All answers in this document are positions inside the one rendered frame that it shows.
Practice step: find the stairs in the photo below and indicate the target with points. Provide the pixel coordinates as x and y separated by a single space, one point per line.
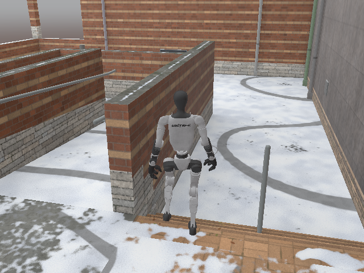
264 230

